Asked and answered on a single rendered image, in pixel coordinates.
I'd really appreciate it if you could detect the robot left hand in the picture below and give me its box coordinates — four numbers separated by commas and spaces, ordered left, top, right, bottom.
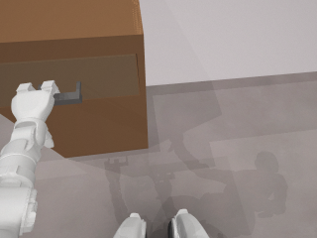
11, 80, 60, 148

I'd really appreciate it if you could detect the cabinet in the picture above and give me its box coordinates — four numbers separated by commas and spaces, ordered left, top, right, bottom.
0, 0, 149, 158

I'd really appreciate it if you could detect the handle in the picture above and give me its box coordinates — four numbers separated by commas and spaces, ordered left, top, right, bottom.
38, 81, 82, 106

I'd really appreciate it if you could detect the robot left thigh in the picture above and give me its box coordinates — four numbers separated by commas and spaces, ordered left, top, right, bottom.
113, 217, 147, 238

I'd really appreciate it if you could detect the robot left forearm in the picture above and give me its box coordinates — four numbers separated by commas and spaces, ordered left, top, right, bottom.
0, 117, 47, 189

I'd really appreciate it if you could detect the robot left upper arm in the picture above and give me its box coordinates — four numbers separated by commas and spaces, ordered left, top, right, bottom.
0, 186, 38, 238

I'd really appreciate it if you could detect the robot thigh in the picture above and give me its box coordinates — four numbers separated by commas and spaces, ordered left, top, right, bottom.
171, 213, 209, 238
113, 217, 147, 238

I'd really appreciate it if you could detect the drawer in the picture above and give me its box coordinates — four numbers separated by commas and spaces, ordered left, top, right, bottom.
0, 54, 139, 107

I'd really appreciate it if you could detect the robot right thigh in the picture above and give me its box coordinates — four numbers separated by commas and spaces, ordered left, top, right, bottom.
171, 213, 209, 238

